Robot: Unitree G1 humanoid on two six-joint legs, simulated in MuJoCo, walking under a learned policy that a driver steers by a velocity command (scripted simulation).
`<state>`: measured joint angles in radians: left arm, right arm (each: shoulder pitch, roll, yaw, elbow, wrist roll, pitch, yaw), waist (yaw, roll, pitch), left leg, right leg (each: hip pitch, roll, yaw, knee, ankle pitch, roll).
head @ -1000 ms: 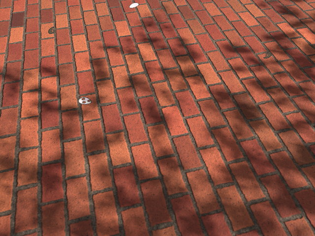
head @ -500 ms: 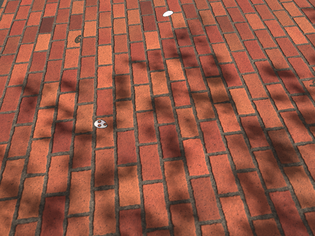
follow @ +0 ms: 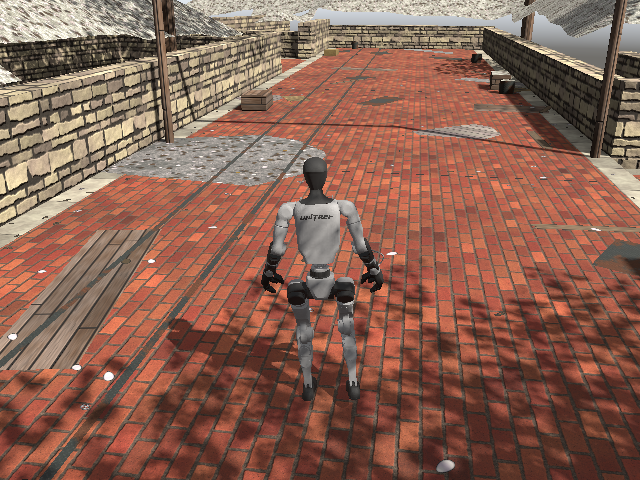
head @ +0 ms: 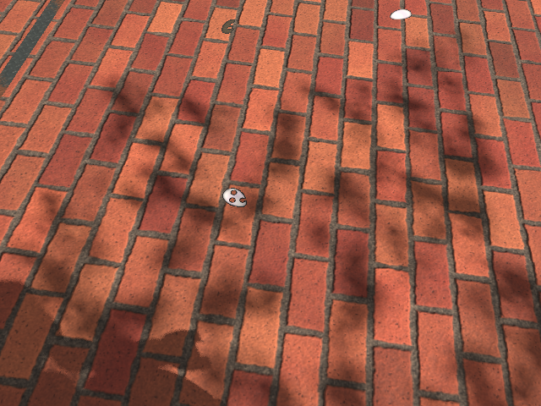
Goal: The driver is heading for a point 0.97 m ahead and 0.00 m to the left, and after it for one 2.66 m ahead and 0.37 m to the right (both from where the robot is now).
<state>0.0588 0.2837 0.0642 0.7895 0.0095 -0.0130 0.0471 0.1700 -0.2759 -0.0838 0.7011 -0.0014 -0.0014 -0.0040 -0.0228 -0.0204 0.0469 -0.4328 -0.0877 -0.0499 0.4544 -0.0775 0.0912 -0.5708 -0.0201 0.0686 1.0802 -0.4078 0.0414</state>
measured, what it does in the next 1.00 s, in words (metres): walks ahead: right foot, then left foot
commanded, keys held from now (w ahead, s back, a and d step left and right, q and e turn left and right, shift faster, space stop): q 0.22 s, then no key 0.32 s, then w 0.46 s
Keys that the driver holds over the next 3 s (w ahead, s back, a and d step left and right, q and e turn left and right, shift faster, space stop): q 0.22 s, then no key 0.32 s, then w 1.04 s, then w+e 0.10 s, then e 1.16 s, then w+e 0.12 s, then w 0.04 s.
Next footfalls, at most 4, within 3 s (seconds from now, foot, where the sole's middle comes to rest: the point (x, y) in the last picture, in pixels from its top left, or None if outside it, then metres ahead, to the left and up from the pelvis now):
0.28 right None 0.10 -0.15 -0.77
0.64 left None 0.00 0.08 -0.77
1.00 right None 0.27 -0.13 -0.77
1.56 left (192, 360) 0.53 0.17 -0.77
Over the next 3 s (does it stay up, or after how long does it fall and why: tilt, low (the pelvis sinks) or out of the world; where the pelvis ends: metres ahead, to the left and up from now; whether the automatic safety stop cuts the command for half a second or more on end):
stays up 0.67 0.07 0.00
